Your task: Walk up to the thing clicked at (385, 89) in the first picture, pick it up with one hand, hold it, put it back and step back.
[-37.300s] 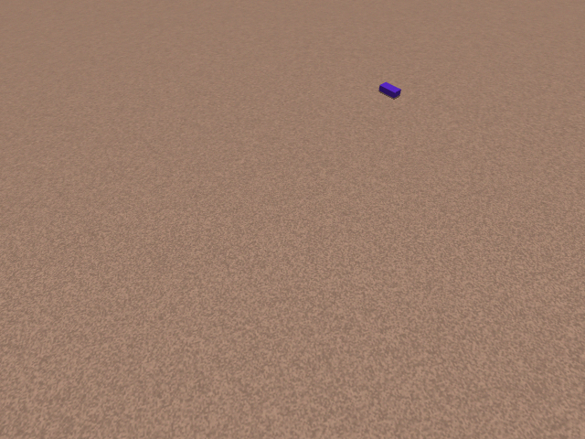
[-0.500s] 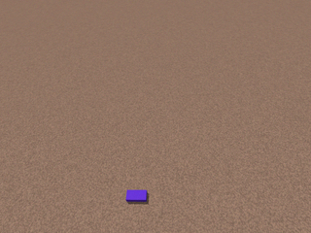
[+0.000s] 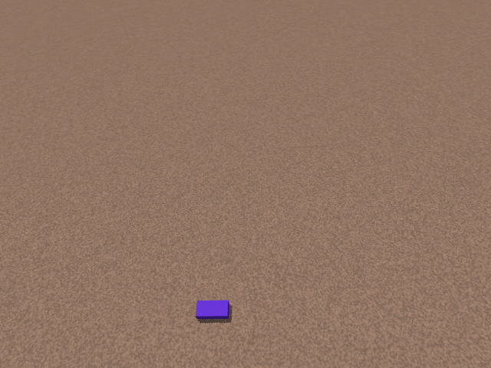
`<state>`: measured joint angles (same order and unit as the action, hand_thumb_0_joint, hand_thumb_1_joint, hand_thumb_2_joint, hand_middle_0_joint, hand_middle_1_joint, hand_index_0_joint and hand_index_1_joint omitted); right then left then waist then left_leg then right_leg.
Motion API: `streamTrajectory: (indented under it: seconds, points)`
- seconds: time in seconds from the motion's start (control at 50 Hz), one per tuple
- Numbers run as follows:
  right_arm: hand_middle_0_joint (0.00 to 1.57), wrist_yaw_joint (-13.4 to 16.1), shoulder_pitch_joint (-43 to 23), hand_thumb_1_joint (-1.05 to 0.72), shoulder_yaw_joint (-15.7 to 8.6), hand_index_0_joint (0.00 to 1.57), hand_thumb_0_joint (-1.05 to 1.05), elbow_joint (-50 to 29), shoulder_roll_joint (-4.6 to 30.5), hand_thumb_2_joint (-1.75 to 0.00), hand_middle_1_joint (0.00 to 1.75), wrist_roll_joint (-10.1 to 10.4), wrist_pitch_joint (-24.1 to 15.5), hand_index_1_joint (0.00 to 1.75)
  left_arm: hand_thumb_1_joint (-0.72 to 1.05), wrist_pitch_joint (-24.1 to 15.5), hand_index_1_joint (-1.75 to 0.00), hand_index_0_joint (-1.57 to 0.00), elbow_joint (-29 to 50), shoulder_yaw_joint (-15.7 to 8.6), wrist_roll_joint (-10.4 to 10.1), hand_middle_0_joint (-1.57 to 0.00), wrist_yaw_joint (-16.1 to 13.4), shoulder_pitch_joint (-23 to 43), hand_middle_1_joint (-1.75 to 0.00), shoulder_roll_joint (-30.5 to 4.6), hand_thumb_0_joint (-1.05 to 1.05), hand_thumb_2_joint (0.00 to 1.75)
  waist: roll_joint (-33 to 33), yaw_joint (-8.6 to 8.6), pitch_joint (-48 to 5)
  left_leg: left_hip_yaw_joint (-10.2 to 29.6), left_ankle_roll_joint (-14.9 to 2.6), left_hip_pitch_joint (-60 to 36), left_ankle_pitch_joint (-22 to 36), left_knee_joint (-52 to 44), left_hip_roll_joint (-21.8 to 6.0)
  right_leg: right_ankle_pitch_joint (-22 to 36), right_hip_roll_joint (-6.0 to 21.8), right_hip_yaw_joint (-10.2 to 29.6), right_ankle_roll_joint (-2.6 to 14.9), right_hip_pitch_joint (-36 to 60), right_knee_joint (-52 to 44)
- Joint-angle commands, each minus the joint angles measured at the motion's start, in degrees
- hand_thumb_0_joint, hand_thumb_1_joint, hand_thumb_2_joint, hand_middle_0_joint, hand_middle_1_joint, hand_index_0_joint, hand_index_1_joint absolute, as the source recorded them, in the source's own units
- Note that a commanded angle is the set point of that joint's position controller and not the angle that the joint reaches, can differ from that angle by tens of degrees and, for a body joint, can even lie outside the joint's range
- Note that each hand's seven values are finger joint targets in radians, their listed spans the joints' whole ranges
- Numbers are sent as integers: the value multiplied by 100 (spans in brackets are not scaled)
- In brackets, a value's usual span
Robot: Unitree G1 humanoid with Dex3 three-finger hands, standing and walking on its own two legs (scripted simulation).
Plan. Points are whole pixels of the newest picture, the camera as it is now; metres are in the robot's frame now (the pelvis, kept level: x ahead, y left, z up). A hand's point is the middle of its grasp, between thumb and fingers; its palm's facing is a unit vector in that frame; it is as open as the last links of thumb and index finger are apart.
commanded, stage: stand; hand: left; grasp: from above
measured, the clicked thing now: (212, 309) +0.44 +0.22 -0.76
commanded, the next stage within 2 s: step back in 0.90 s
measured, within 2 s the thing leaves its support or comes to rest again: neither
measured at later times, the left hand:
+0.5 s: hand out of the picture +0.09 +0.24 -0.15, palm faces -0.01 -0.94 -0.34, open 7.4 cm
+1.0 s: hand out of the picture +0.10 +0.25 -0.15, palm faces -0.01 -0.93 -0.36, open 7.4 cm
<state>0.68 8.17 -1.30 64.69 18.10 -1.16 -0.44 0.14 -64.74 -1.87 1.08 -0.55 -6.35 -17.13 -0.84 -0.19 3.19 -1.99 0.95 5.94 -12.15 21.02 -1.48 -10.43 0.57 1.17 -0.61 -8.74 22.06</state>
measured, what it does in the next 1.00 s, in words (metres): stands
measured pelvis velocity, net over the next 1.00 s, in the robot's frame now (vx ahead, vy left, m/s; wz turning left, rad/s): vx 0.00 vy -0.01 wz -0.01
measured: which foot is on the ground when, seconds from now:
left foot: down 0.00-1.00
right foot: down 0.00-1.00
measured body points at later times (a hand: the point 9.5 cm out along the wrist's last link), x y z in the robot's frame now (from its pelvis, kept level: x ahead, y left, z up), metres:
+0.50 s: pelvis +0.01 +0.00 +0.00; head +0.02 -0.01 +0.45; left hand +0.09 +0.29 -0.13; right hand +0.07 -0.30 -0.14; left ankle -0.01 +0.13 -0.75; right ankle +0.02 -0.13 -0.75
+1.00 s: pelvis +0.00 -0.01 +0.00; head +0.03 -0.01 +0.44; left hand +0.10 +0.30 -0.13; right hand +0.08 -0.31 -0.14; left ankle -0.01 +0.13 -0.74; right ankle +0.02 -0.13 -0.75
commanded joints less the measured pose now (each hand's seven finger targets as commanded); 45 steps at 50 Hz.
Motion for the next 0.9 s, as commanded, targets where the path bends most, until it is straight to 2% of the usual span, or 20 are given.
streamTrajectory:
  seconds: [0.0, 0.04, 0.06, 0.12, 0.16, 0.22, 0.26, 0.28, 0.38, 0.42, 0.56, 0.66, 0.76, 0.86, 0.88]
  points:
    - [20, 60, -171, -90, -185, 20, 0, -296, 1105, -90, 30, -2, -102, 30, 90, -128, -30, -20, 337, -180, -9, -20, -75, 211, -30, -1123, 0, 90, 64, 29, -267, 518, -181, 53, 392, -462, -589, 545, 561, 421, 147, 18, -358]
    - [20, 53, -206, -90, -193, 20, 0, -310, 1089, -90, 30, 2, -103, 30, 90, -137, -30, -20, 329, -185, -8, -20, -69, 216, -30, -1168, 0, 90, 175, 16, -299, 504, -178, -64, 385, -468, -584, 485, 569, 445, 159, -57, -390]
    - [20, 51, -182, -90, -207, 20, 0, -310, 1155, -90, 30, 3, -114, 30, 90, -157, -30, -20, 360, -193, -14, -20, -66, 241, -30, -1182, 0, 90, 104, 10, -424, 486, -183, -151, 691, -380, -604, 849, 605, 458, 161, 27, -344]
    - [20, 48, -199, -90, -204, 20, 0, -291, 1128, -90, 30, 7, -105, 30, 90, -157, -30, -20, 348, -178, -22, -20, -66, 263, -30, -1192, 0, 90, 144, -6, -356, 481, -169, -126, 583, -407, -607, 644, 595, 459, 179, -25, -338]
    - [20, 46, -218, -90, -220, 20, 0, -302, 1181, -90, 30, 4, -110, 30, 90, -168, -30, -20, 380, -164, -25, -20, -67, 281, -30, -1170, 0, 90, 69, -23, -443, 455, -168, -128, 808, -322, -606, 1016, 613, 451, 172, 61, -327]
    - [20, 34, -222, -90, -200, 20, 0, -281, 1120, -90, 30, 12, -99, 30, 90, -166, -30, -20, 361, -164, -33, -20, -65, 289, -30, -1221, 0, 90, 167, -22, -306, 456, -148, -63, 563, -408, -578, 710, 594, 474, 174, -23, -390]
    - [20, 33, -271, -90, -219, 20, 0, -286, 1193, -90, 30, 7, -106, 30, 90, -180, -30, -20, 388, -155, -26, -20, -65, 263, -30, -1208, 0, 90, 31, 7, -487, 455, -167, -190, 825, -340, -613, 1044, 625, 462, 179, 61, -353]
    - [20, 29, -229, -90, -195, 20, 0, -270, 1115, -90, 30, 21, -97, 30, 90, -172, -30, -20, 372, -158, -30, -20, -67, 280, -30, -1261, 0, 90, 207, -15, -334, 463, -130, -90, 671, -415, -583, 786, 595, 457, 177, -11, -394]
    - [20, 19, -262, -90, -208, 20, 0, -278, 1168, -90, 30, 14, -89, 30, 90, -176, -30, -20, 390, -161, -40, -20, -67, 328, -30, -1282, 0, 90, 127, -28, -403, 445, -141, -133, 683, -412, -606, 911, 609, 468, 190, 54, -345]
    - [20, 16, -270, -90, -179, 20, 0, -260, 1148, -90, 30, 18, -103, 30, 90, -175, -30, -20, 375, -143, -46, -20, -53, 285, -30, -1273, 0, 90, 57, 3, -342, 456, -135, -81, 582, -495, -614, 757, 588, 473, 182, 39, -389]
    - [20, 23, -293, -90, -189, 20, 0, -266, 1220, -90, 30, 19, -131, 30, 90, -179, -30, -20, 380, -144, -45, -20, -49, 301, -30, -1316, 0, 90, 82, -17, -529, 437, -149, -299, 964, -467, -665, 1176, 621, 476, 207, 134, -342]
    - [20, 11, -332, -90, -183, 20, 0, -262, 1253, -90, 30, 22, -108, 30, 90, -182, -30, -20, 354, -119, -48, -20, -40, 282, -30, -1294, 0, 90, 138, 3, -337, 436, -132, -194, 670, -495, -631, 870, 589, 480, 176, 19, -454]
    - [20, 5, -284, -90, -186, 20, 0, -266, 1261, -90, 30, 30, -118, 30, 90, -187, -30, -20, 370, -120, -49, -20, -40, 307, -30, -1340, 0, 90, 107, -31, -515, 417, -132, -276, 836, -473, -660, 1092, 625, 488, 213, 128, -368]
    - [20, -4, -307, -90, -168, 20, 0, -255, 1227, -90, 30, 32, -111, 30, 90, -193, -30, -20, 358, -101, -55, -20, -38, 270, -30, -1336, 0, 90, 165, -4, -386, 419, -112, -273, 748, -518, -637, 1002, 593, 484, 195, 33, -435]
    - [20, -11, -481, -90, -294, 20, 0, -421, 1645, -90, 30, 108, -10, 30, 90, -121, -30, -20, 596, -312, -152, -20, -40, 304, -30, -1802, 0, 90, 286, -5, 131, 526, -275, 182, 1475, 85, -590, 2160, 580, 683, 218, -333, -31]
